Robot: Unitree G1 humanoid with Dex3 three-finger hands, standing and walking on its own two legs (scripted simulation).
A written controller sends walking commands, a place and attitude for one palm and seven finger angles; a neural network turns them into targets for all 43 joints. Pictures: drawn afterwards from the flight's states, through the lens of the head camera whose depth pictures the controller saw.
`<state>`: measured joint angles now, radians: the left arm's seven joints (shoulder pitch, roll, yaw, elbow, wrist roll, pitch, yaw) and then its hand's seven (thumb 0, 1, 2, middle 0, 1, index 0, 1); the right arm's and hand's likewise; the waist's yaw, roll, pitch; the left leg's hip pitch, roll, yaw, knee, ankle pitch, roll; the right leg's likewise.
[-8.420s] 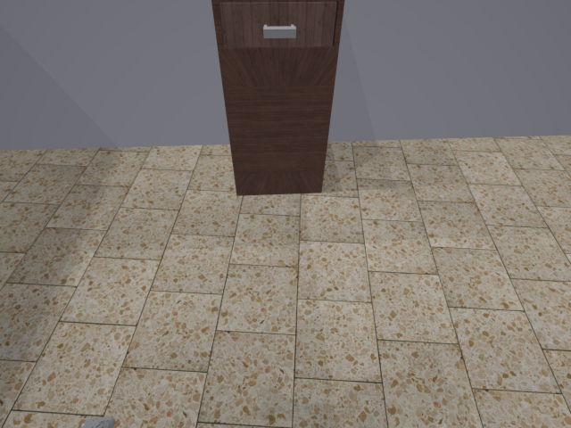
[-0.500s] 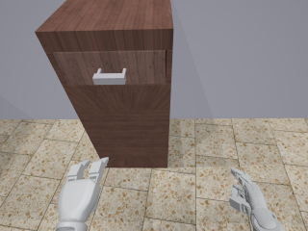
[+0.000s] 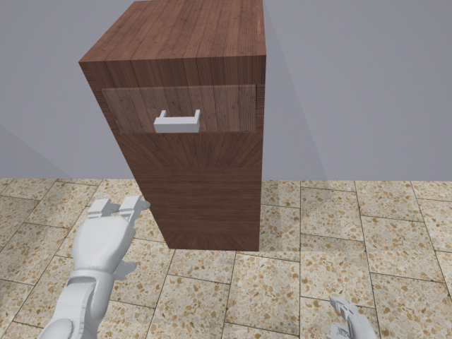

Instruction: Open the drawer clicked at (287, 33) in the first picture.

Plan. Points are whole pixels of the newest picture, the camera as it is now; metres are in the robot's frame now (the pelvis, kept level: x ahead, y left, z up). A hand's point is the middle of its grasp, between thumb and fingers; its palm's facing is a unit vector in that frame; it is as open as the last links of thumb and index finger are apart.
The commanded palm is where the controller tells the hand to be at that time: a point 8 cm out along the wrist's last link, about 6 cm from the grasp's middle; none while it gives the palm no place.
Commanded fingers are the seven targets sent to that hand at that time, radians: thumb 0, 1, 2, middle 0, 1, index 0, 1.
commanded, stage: raise the hand with hooked fingers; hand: left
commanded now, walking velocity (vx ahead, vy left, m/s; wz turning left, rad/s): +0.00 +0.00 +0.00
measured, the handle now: (178, 119) +0.60 +0.21 +0.05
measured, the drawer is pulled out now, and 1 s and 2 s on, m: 0.00 0.00 0.00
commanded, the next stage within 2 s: move the hooked fingers above the handle in 1.02 s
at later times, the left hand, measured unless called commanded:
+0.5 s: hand (96, 187) +0.30 +0.25 +0.14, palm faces +0.12 -0.05 -0.99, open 13.7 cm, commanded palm +0.27 +0.25 +0.20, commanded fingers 0.00 -0.50 0.30 -0.30 -1.20 -0.30 -1.20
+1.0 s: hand (91, 174) +0.31 +0.26 +0.16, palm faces +0.11 -0.06 -0.99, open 13.8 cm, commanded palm +0.28 +0.26 +0.22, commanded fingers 0.00 -0.50 0.30 -0.30 -1.20 -0.30 -1.20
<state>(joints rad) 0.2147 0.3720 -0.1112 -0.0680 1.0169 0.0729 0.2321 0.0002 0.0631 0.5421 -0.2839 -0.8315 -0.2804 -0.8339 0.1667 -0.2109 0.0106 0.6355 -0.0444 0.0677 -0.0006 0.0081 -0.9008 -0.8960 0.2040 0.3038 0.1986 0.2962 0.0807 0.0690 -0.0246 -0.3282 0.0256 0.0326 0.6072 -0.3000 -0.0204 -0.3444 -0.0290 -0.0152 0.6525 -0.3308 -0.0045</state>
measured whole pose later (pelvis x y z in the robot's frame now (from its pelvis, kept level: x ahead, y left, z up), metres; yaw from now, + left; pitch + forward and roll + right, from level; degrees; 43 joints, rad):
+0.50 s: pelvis +0.01 +0.01 +0.02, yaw +1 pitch -2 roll +1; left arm -0.11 0.49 -0.08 -0.03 0.92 0.11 0.00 0.00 -0.45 0.32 -0.32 -1.17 -0.32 -1.17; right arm 0.05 -0.24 0.02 0.64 0.01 0.08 -0.02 0.01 -0.90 -0.90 0.20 0.30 0.19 0.30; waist 0.10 0.10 0.00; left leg -0.17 0.01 0.02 0.42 -0.22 -0.01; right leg -0.17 -0.04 -0.03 0.46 -0.25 0.01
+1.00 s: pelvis +0.00 +0.01 +0.02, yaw +1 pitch -1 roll +0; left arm -0.17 0.54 -0.02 -0.03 0.86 0.02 -0.05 0.00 -0.49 0.30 -0.32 -1.20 -0.32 -1.20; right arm 0.14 -0.27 0.00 0.67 0.01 0.08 0.00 0.01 -0.90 -0.90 0.20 0.30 0.19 0.30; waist 0.09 0.09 0.02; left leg -0.19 0.00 0.02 0.40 -0.20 0.00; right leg -0.19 -0.05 -0.04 0.42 -0.23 0.02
